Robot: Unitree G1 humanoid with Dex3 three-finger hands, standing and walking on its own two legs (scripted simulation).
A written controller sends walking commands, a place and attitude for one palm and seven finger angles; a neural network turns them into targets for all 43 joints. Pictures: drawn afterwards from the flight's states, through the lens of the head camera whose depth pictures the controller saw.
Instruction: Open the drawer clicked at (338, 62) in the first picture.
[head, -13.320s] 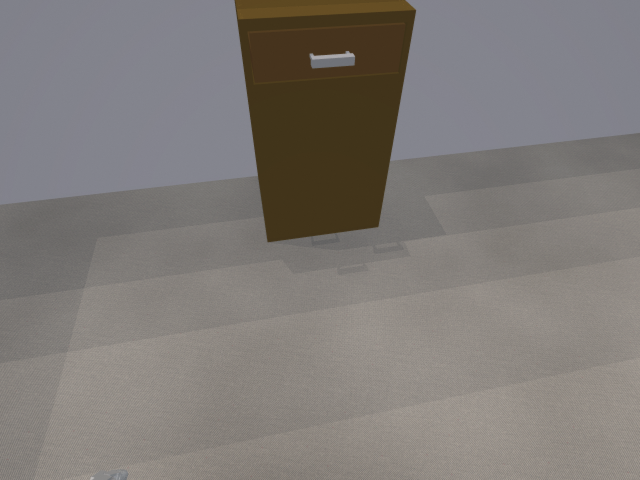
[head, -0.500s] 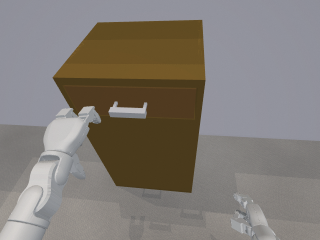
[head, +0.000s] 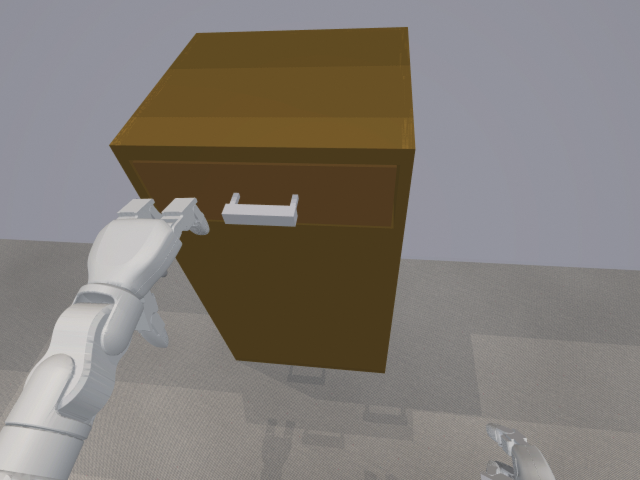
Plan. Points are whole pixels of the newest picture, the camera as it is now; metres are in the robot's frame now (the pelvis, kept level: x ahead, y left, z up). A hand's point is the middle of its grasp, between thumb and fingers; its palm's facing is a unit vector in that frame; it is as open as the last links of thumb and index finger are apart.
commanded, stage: raise the hand with hooked fingers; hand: left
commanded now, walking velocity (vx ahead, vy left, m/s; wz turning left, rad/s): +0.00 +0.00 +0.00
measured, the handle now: (262, 206) +0.53 +0.18 +0.00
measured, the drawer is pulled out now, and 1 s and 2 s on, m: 0.00 0.00 0.00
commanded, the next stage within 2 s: move the hooked fingers above the handle in 0.02 s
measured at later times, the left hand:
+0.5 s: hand (194, 251) +0.35 +0.21 +0.10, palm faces +0.03 -0.06 -1.00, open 13.8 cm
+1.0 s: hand (226, 226) +0.41 +0.19 +0.08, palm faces +0.01 -0.05 -1.00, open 13.8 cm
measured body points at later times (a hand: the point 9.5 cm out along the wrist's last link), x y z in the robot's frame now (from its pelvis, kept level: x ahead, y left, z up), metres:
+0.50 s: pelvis +0.00 -0.02 +0.00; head +0.02 -0.05 +0.45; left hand +0.34 +0.21 +0.15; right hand +0.19 -0.24 -0.12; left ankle +0.01 +0.10 -0.74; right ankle -0.01 -0.11 -0.74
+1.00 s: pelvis +0.02 -0.01 -0.01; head +0.05 -0.05 +0.44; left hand +0.40 +0.19 +0.14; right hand +0.17 -0.26 -0.14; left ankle +0.01 +0.10 -0.74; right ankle -0.01 -0.11 -0.74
